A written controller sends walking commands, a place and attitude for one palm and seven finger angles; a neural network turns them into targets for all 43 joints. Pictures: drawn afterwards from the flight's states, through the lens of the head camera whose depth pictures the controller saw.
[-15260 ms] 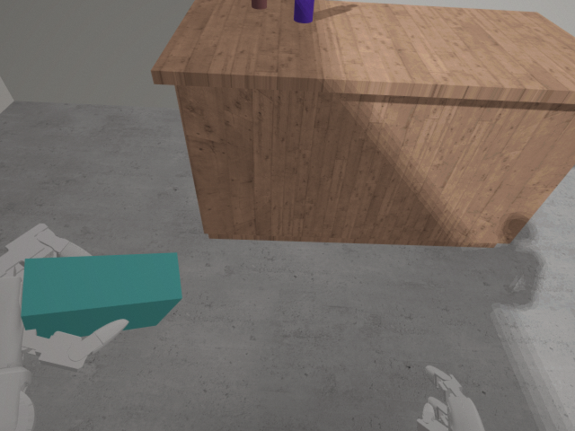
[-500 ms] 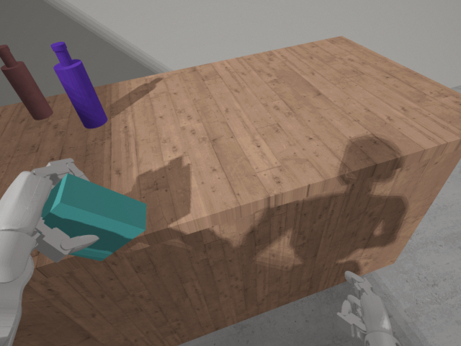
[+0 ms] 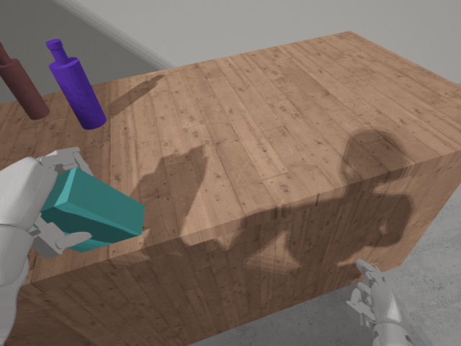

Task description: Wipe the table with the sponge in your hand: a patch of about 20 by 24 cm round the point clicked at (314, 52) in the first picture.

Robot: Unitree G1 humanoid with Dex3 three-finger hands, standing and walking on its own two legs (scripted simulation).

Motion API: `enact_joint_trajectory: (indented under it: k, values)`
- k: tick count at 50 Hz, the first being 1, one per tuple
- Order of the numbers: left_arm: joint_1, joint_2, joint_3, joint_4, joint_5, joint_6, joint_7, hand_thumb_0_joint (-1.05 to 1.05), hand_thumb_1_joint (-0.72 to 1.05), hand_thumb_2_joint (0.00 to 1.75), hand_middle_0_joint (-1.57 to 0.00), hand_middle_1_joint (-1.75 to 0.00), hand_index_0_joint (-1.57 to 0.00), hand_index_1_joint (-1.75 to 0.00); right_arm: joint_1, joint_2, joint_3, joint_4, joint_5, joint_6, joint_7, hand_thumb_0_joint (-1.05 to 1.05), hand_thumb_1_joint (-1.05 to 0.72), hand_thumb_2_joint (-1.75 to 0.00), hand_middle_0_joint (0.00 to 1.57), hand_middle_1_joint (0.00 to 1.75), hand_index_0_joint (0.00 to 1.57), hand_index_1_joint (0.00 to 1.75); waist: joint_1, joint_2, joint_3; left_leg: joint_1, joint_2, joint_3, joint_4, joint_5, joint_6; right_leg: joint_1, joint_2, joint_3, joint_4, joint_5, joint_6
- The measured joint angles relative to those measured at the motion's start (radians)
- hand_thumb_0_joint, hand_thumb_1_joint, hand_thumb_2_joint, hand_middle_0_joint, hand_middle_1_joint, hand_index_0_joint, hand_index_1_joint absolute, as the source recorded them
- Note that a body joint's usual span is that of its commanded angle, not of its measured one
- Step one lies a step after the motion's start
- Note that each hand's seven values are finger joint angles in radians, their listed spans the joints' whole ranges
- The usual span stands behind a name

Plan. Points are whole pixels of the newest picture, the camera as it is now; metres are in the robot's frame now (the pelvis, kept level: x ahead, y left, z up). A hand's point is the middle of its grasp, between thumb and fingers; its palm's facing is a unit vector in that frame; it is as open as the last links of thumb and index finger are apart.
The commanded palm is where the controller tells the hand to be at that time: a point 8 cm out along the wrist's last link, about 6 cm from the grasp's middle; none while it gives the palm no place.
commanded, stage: turn the palm down, sponge in hand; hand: left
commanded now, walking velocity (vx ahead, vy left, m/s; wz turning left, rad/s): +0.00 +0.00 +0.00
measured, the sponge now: (92, 220) +0.23 +0.25 +0.15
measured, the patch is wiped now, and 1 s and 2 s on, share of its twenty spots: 0.00 0.00 0.00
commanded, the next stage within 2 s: move the sponge above the wiping area in 1.04 s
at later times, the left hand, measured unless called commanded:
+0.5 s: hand (4, 178) +0.22 +0.32 +0.25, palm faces +0.35 -0.11 -0.93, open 9.4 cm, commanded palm +0.16 +0.32 +0.31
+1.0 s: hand out of the picture +0.21 +0.31 +0.27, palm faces +0.39 -0.01 -0.92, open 9.4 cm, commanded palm +0.16 +0.29 +0.31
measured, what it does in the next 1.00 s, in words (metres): stands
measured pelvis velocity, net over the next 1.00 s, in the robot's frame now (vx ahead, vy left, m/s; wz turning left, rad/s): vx -0.03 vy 0.01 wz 0.01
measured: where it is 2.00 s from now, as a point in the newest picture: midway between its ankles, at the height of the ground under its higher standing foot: outside the picture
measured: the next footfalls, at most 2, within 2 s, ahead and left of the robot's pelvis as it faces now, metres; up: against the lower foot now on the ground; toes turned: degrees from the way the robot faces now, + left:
none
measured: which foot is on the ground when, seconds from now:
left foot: down 0.00-1.00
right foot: down 0.00-1.00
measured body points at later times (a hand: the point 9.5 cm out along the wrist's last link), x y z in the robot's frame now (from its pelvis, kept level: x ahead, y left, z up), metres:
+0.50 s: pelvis -0.03 +0.03 +0.01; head -0.04 -0.01 +0.45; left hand +0.20 +0.32 +0.30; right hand +0.27 -0.11 -0.04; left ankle +0.03 +0.15 -0.73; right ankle -0.01 -0.09 -0.73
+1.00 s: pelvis -0.03 +0.01 +0.01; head -0.06 -0.05 +0.45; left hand +0.19 +0.31 +0.31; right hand +0.25 -0.15 -0.05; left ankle +0.03 +0.15 -0.73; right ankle -0.01 -0.09 -0.73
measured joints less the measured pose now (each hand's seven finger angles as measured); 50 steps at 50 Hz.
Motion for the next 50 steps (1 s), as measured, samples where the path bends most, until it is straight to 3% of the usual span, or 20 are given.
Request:
enact_joint_trajectory:
  k: [3,6,10,14,19,23,27,32,37,42,46,50]
  values:
    - [-0.051,0.012,-0.007,0.002,0.028,0.022,0.033,-0.01,-0.44,1.02,-0.79,-1.38,-0.81,-1.37,-0.025,0.016,0.009,0.001,-0.001,0.01,0.013,0.01,-0.9,-0.9,0.2,0.3,0.2,0.3,0.005,0.002,-0.008,0.002,-0.004,0.002,-0.006,0.005,0.006,0.007,-0.004,0.002,-0.016,0.011,0.007]
    - [-0.13,0.015,-0.001,0.054,0.055,0.096,0.048,0.0,-0.44,1.02,-0.79,-1.38,-0.81,-1.37,-0.053,0.02,0.021,0.009,0.004,0.034,0.025,0.01,-0.9,-0.9,0.2,0.3,0.2,0.3,0.013,0.014,-0.014,0.006,-0.011,0.005,-0.018,0.015,0.014,0.012,-0.011,0.005,-0.032,0.024,0.016]
    - [-0.204,0.012,0.003,0.124,0.104,0.19,0.012,0.0,-0.43,1.02,-0.79,-1.38,-0.8,-1.37,-0.083,0.02,0.046,0.015,0.021,0.06,0.031,0.01,-0.9,-0.9,0.2,0.3,0.2,0.3,0.02,0.023,-0.015,0.011,-0.023,0.007,-0.044,0.038,0.027,0.017,-0.023,0.006,-0.055,0.044,0.028]
    - [-0.236,-0.021,-0.061,0.122,0.163,0.237,-0.042,-0.01,-0.43,1.02,-0.79,-1.38,-0.8,-1.38,-0.099,0.02,0.059,0.01,0.029,0.065,0.028,0.01,-0.9,-0.9,0.2,0.3,0.2,0.3,0.032,0.023,-0.003,0.015,-0.036,0.005,-0.064,0.058,0.038,0.024,-0.036,0.003,-0.073,0.061,0.037]
    - [-0.25,-0.028,-0.171,0.06,0.239,0.222,-0.088,-0.01,-0.43,1.02,-0.79,-1.38,-0.8,-1.38,-0.131,0.034,0.074,0.012,0.015,0.067,0.028,0.01,-0.9,-0.9,0.2,0.3,0.2,0.3,0.046,0.012,0.018,0.023,-0.045,0.008,-0.074,0.072,0.047,0.028,-0.045,0.004,-0.075,0.07,0.04]
    - [-0.294,0.016,-0.188,0.052,0.28,0.197,-0.08,-0.01,-0.44,1.02,-0.79,-1.38,-0.81,-1.37,-0.158,0.049,0.085,0.027,0.006,0.08,0.042,0.01,-0.9,-0.9,0.2,0.3,0.2,0.3,0.055,0.011,0.02,0.031,-0.045,0.01,-0.078,0.077,0.047,0.034,-0.045,0.007,-0.078,0.075,0.036]
    - [-0.361,0.039,-0.135,0.109,0.295,0.205,-0.067,0.0,-0.44,1.02,-0.79,-1.38,-0.81,-1.37,-0.17,0.057,0.091,0.039,0.013,0.099,0.059,0.01,-0.9,-0.9,0.2,0.3,0.2,0.3,0.058,0.018,0.007,0.034,-0.041,0.007,-0.087,0.086,0.045,0.04,-0.041,0.004,-0.093,0.087,0.038]
    - [-0.376,0.007,-0.092,0.182,0.311,0.233,-0.081,0.0,-0.43,1.02,-0.79,-1.38,-0.8,-1.38,-0.155,0.053,0.091,0.028,0.033,0.109,0.072,0.01,-0.9,-0.9,0.2,0.3,0.2,0.3,0.054,0.023,-0.006,0.023,-0.039,-0.001,-0.096,0.098,0.04,0.031,-0.037,-0.004,-0.1,0.097,0.038]
    - [-0.307,-0.06,-0.166,0.155,0.323,0.224,-0.094,-0.01,-0.43,1.02,-0.79,-1.38,-0.8,-1.38,-0.132,0.039,0.083,0.021,0.032,0.091,0.066,0.01,-0.9,-0.9,0.2,0.3,0.2,0.3,0.054,0.018,0.012,0.022,-0.038,-0.007,-0.089,0.098,0.036,0.026,-0.037,-0.009,-0.081,0.089,0.032]
    - [-0.262,-0.032,-0.237,0.086,0.335,0.169,-0.085,-0.01,-0.44,1.02,-0.79,-1.38,-0.81,-1.37,-0.129,0.034,0.077,0.038,0.006,0.071,0.055,0.01,-0.9,-0.9,0.2,0.3,0.2,0.3,0.055,0.014,0.028,0.031,-0.03,-0.005,-0.071,0.086,0.028,0.032,-0.028,-0.007,-0.06,0.075,0.021]
    - [-0.303,0.029,-0.2,0.112,0.339,0.142,-0.06,-0.01,-0.44,1.02,-0.8,-1.37,-0.81,-1.37,-0.133,0.032,0.072,0.058,0.004,0.074,0.061,0.01,-0.9,-0.9,0.2,0.3,0.2,0.3,0.056,0.025,0.02,0.038,-0.017,-0.005,-0.069,0.081,0.018,0.04,-0.015,-0.005,-0.065,0.076,0.013]
    - [-0.361,0.037,-0.119,0.191,0.33,0.156,-0.053,0.0,-0.44,1.02,-0.8,-1.38,-0.81,-1.37,-0.132,0.026,0.066,0.064,0.02,0.082,0.071,0.01,-0.9,-0.9,0.2,0.3,0.2,0.3,0.05,0.041,-0.001,0.036,-0.009,-0.008,-0.078,0.085,0.011,0.038,-0.007,-0.008,-0.075,0.08,0.007]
